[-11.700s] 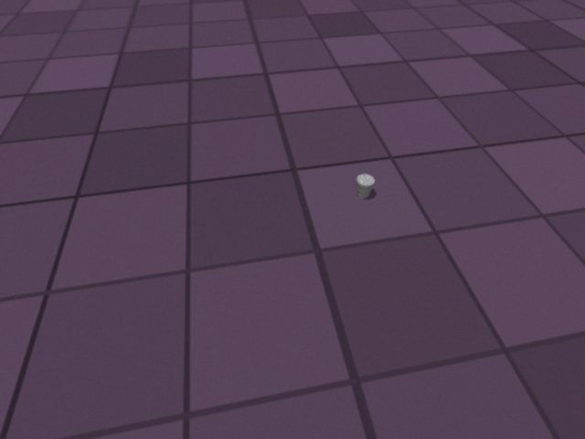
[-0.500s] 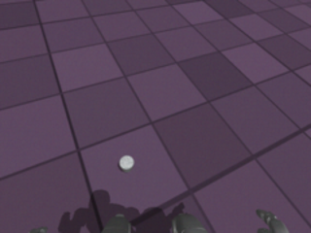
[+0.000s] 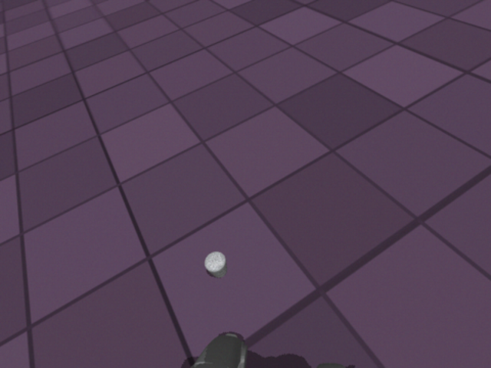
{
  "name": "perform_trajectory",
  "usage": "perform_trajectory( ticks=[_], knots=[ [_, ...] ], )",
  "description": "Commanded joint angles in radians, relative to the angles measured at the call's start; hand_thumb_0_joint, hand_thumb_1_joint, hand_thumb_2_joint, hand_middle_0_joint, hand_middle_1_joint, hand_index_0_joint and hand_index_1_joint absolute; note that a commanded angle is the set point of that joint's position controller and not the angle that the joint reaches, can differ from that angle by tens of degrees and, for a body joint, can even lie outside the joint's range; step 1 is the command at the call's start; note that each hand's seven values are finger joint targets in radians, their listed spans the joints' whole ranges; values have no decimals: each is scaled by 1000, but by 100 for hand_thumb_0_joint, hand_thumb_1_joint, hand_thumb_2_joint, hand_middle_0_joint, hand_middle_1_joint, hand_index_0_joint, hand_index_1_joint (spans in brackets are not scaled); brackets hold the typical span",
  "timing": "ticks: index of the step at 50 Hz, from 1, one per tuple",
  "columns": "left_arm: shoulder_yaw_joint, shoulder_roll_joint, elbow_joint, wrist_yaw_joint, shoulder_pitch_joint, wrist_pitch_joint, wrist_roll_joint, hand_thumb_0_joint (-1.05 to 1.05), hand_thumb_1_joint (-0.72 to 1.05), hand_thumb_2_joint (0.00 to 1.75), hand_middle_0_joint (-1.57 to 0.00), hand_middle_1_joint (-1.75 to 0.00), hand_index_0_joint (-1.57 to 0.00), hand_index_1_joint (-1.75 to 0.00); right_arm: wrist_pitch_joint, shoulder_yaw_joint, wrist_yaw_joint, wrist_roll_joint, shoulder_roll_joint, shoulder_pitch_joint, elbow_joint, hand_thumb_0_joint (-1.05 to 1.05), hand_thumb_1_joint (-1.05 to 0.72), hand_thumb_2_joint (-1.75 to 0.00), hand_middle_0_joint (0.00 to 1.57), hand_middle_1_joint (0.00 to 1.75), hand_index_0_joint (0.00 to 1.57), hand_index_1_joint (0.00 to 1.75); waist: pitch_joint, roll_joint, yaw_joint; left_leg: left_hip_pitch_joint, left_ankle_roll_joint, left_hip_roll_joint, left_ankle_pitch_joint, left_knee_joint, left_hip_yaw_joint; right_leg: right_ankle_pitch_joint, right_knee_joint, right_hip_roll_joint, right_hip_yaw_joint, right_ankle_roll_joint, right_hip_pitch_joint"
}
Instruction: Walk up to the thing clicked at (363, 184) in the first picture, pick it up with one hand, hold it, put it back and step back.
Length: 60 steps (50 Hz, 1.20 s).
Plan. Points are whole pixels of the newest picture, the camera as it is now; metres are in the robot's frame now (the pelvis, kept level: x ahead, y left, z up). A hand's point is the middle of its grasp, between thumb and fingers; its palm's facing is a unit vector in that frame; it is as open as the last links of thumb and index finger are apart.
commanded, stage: walk up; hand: left
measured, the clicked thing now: (217, 266) +0.59 +0.25 -0.70
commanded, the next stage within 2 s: stand in 0.32 s
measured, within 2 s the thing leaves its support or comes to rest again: neither
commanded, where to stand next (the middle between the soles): +0.22 +0.06 m, yaw +3 degrees
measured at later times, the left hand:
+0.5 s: hand out of the picture +0.12 +0.35 -0.15, palm faces +0.02 -0.95 -0.30, open 7.3 cm
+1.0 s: hand (87, 349) +0.19 +0.34 -0.11, palm faces -0.01 -0.93 -0.38, open 7.3 cm
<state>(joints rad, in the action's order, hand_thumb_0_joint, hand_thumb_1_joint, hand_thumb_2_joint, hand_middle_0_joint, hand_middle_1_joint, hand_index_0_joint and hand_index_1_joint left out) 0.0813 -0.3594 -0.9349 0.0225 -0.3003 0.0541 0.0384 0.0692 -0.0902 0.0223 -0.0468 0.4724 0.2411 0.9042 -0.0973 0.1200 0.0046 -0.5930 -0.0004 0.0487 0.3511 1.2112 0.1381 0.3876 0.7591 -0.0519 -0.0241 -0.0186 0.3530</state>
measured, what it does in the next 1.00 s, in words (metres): walks ahead: left foot, then right foot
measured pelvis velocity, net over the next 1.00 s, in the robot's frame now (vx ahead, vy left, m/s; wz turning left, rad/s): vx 0.09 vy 0.08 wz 0.02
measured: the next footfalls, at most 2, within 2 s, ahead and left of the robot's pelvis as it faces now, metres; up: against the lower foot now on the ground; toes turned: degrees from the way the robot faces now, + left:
left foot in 0.28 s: +0.14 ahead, +0.20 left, +0.00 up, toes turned +5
right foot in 0.68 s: +0.15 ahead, -0.04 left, +0.00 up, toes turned +1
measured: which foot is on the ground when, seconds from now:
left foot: up 0.00-0.26, down 0.28-1.00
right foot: down 0.00-0.32, up 0.34-0.66, down 0.68-1.00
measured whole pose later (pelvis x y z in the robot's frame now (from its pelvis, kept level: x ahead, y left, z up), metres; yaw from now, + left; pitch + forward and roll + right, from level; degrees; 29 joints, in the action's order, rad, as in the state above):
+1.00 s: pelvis +0.09 +0.08 +0.03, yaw +1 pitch -3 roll +0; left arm 0.00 -0.36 -1.06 0.00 -0.11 0.03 0.01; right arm -0.01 -0.02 0.02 -0.01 0.32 0.10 1.10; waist -0.07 0.01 -0.01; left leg -0.13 0.00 -0.02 0.19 0.37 -0.07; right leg 0.20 0.39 -0.02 0.00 -0.01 0.14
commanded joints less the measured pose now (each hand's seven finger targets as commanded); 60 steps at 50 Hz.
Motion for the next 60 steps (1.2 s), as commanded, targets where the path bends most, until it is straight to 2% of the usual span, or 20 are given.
perform_trajectory(
  ticks=[1, 7, 11, 14, 15, 16, 17, 18, 19, 21, 25, 30, 32, 33, 35, 36, 38, 41, 45, 60],
  knots=[
    [107, -327, 70, 29, -57, 51, -13, 0, 90, 90, -20, -30, -20, -30, -47, -59, 29, 0, 202, -29, -88, 0, -90, -90, 20, 30, 20, 30, 32, -356, 52, -261, 17, -37, -60, -27, 59, 374, -435, -202, -377, 127, -309],
    [95, -339, 111, -3, -27, 45, -15, 0, 90, 90, -20, -30, -20, -30, -69, -51, 56, 16, 173, 1, -70, 0, -90, -90, 20, 30, 20, 30, -54, -419, 32, -50, 31, -69, -28, -310, -85, 291, -473, -190, -216, 177, -155],
    [87, -377, 125, -14, 40, 29, -4, 0, 90, 90, -20, -30, -20, -30, -75, -57, 66, 18, 157, 56, -57, 0, -90, -90, 20, 30, 20, 30, -20, -421, -16, 298, -8, -115, 27, -512, -176, 238, -444, -200, -134, 173, 42],
    [32, -260, 136, 4, 65, -1, -8, 0, 90, 90, -20, -30, -20, -30, -76, -66, 24, 19, 146, 198, 26, 0, -90, -90, 20, 30, 20, 30, 29, -123, -97, 608, -4, -49, -76, -611, -161, 29, -45, -125, -39, 103, 242],
    [6, -180, 131, 2, 0, -9, -24, 0, 90, 90, -20, -30, -20, -30, -85, -62, 10, 10, 165, 197, 8, 0, -90, -90, 20, 30, 20, 30, 23, 77, -84, 522, -16, -128, 48, -773, -27, 25, 177, -31, 21, 72, 209],
    [-6, -94, 128, 4, -47, -16, -34, 0, 90, 90, -20, -30, -20, -30, -116, -29, -7, 29, 188, 191, -15, 0, -90, -90, 20, 30, 20, 30, -8, 246, -50, 423, -58, -417, -80, -998, 448, 211, 293, 74, -59, 20, 261],
    [28, -231, 133, 24, -8, -26, -51, 0, 90, 90, -20, -30, -20, -30, -121, -47, -19, 17, 249, 105, -16, 0, -90, -90, 20, 30, 20, 30, -21, 61, -17, 297, -190, -452, -28, -997, 495, 187, 331, 47, -127, 42, 175],
    [33, -276, 111, 24, -1, -35, -55, 0, 90, 90, -20, -30, -20, -30, -123, -56, -29, 27, 269, 38, -24, 0, -90, -90, 20, 30, 20, 30, -30, 30, 6, 275, -195, -416, 43, -983, 443, 145, 331, 30, -151, 45, 181],
    [33, -276, 82, 19, 20, -42, -50, 0, 90, 90, -20, -30, -20, -30, -124, -48, -33, 38, 216, -19, -36, 0, -90, -90, 20, 30, 20, 30, -44, 16, 7, 277, -181, -350, 54, -978, 290, 112, 334, 14, -140, 49, 167],
    [26, -252, 45, 5, -16, -47, -46, 0, 90, 90, -20, -30, -20, -30, -122, -29, -42, 41, 167, -43, -46, 0, -90, -90, 20, 30, 20, 30, 36, 100, 6, 411, -126, -294, 29, -941, 165, 71, 262, 8, -109, 51, 162],
    [14, -223, 16, -7, 0, -48, -33, 0, 90, 90, -20, -30, -20, -30, -122, -16, -44, 39, 132, -65, -28, 0, -90, -90, 20, 30, 20, 30, 54, 91, 6, 366, -131, -264, -64, -932, 59, 42, 135, 13, -56, 42, 52],
    [-3, -187, 9, -16, 59, -36, -34, 0, 90, 90, -20, -30, -20, -30, -114, -10, -37, 32, 129, -111, -14, 0, -90, -90, 20, 30, 20, 30, 76, 95, -10, 369, -158, -275, -112, -905, 28, -12, -109, 4, 9, 30, -64],
    [-9, -170, -15, -16, 51, -21, -34, 0, 90, 90, -20, -30, -20, -30, -105, -6, -31, 38, 124, -125, -4, 0, -90, -90, 20, 30, 20, 30, 92, 17, 9, 333, -131, -261, -126, -851, 5, -190, -309, 9, 8, 31, -195],
    [-13, -182, -12, -13, 66, -10, -25, 0, 90, 90, -20, -30, -20, -30, -105, 1, -31, 48, 94, -138, -3, 0, -90, -90, 20, 30, 20, 30, 114, -39, 20, 339, -87, -233, -190, -810, -23, -311, -382, -31, -51, 40, -237],
    [-11, -245, 4, -11, 157, 9, -14, 0, 90, 90, -20, -30, -20, -30, -108, 18, -28, 58, 51, -106, 8, 0, -90, -90, 20, 30, 20, 30, 114, -202, -49, 380, -29, -138, -131, -775, -83, -394, -438, -155, -226, 91, -178],
    [-15, -241, 5, -13, 216, 10, -18, 0, 90, 90, -20, -30, -20, -30, -110, 22, -26, 57, 41, -87, 32, 0, -90, -90, 20, 30, 20, 30, 116, -199, -69, 441, -29, -136, -100, -840, -85, -296, -424, -141, -189, 95, -128],
    [-28, -189, -22, -22, 225, -1, -28, 0, 90, 90, -20, -30, -20, -30, -110, 17, -21, 42, 80, -117, 70, 0, -90, -90, 20, 30, 20, 30, 80, -213, -45, 523, -43, -168, -110, -869, -57, -160, -422, -80, -121, 65, -58],
    [-36, -175, -41, -18, 193, 5, -34, 0, 90, 90, -20, -30, -20, -30, -115, 18, -19, 35, 89, -148, 89, 0, -90, -90, 20, 30, 20, 30, 112, -216, -16, 486, -45, -174, -292, -855, -68, -368, -414, -84, -93, 48, -189],
    [-42, -179, -73, -12, 182, -1, -36, 0, 90, 90, -20, -30, -20, -30, -109, 28, -17, 43, 72, -170, 122, 0, -90, -90, 20, 30, 20, 30, 135, -192, -11, 516, -36, -177, -357, -862, -79, -483, -418, -89, -82, 47, -222],
    [-37, -210, -125, -12, 254, -7, -32, 0, 90, 90, -20, -30, -20, -30, -98, 43, -15, 43, 55, -230, 186, 0, -90, -90, 20, 30, 20, 30, 117, -104, -12, 495, -10, -181, -248, -952, -84, -310, -495, -86, -79, 33, -227]
  ],
)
